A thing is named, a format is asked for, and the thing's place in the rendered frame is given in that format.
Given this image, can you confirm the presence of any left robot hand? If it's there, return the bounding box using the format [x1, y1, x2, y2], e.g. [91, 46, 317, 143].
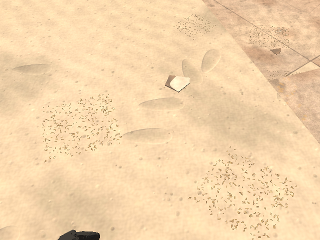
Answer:
[58, 230, 100, 240]

